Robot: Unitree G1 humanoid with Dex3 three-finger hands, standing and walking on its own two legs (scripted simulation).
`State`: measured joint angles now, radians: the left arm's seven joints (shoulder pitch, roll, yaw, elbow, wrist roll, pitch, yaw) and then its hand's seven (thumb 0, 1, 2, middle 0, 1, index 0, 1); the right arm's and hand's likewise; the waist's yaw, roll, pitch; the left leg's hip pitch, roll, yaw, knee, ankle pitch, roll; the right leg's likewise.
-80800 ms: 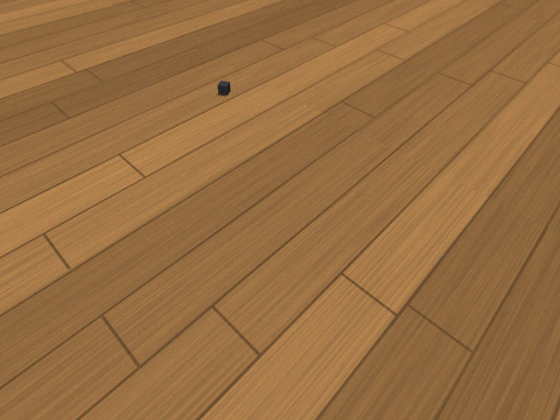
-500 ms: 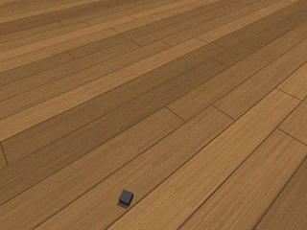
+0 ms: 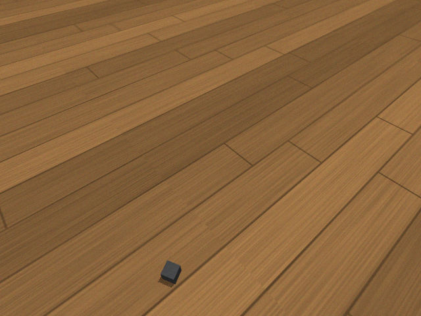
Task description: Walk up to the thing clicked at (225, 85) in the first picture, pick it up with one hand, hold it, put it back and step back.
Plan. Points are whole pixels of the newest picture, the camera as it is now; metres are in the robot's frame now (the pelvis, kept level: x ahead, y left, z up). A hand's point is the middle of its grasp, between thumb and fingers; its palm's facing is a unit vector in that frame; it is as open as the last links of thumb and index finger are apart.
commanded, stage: stand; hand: left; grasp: from above
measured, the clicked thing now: (171, 272) +0.46 +0.18 -0.75
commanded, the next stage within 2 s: step back in 0.72 s
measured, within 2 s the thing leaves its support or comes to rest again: neither
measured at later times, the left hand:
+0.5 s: hand out of the picture +0.07 +0.25 -0.16, palm faces +0.00 -0.94 -0.34, open 7.4 cm
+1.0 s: hand out of the picture +0.08 +0.31 -0.18, palm faces -0.03 -0.92 -0.38, open 7.4 cm
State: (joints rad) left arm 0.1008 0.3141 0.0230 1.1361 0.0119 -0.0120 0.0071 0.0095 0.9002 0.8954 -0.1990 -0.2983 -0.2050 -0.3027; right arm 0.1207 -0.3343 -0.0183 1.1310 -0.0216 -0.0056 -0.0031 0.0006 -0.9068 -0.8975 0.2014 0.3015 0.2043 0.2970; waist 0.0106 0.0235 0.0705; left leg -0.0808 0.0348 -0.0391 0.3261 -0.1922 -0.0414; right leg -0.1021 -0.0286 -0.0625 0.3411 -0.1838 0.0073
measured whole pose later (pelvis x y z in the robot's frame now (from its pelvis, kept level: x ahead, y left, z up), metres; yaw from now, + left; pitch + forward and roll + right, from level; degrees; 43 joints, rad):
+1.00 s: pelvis -0.04 +0.04 -0.02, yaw +0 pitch +0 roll -1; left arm 0.04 0.38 0.07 0.96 0.02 0.03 0.02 0.01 0.90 0.89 -0.20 -0.30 -0.21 -0.30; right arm 0.13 -0.41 -0.06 0.99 0.00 0.04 0.02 0.00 -0.91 -0.90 0.20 0.30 0.20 0.30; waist -0.02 0.00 0.18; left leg -0.28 -0.02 -0.03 0.71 -0.37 0.04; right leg -0.33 -0.08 -0.04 0.57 -0.23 0.04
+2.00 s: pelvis -0.23 +0.11 -0.01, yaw -3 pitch -2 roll -2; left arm 0.15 0.40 0.09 0.79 0.01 0.08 0.00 0.01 0.90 0.90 -0.20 -0.30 -0.21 -0.30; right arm 0.17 -0.34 -0.04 0.87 -0.04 0.02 0.00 0.00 -0.90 -0.90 0.21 0.30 0.21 0.30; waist 0.01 -0.05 0.16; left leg -0.27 0.02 -0.03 0.56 -0.25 0.02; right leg -0.48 0.14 0.17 1.21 -0.48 -0.01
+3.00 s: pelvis -0.58 +0.03 -0.04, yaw -5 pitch -2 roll -1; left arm 0.18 0.39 0.08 0.85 0.02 0.05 0.00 0.01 0.90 0.90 -0.20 -0.30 -0.20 -0.30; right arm 0.06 -0.43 -0.05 0.78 -0.04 0.02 -0.02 0.00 -0.90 -0.90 0.21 0.30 0.21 0.30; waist 0.04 0.01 0.18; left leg -0.47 0.11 -0.02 0.72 -0.22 -0.02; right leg -0.22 0.01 0.05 0.68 -0.44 0.02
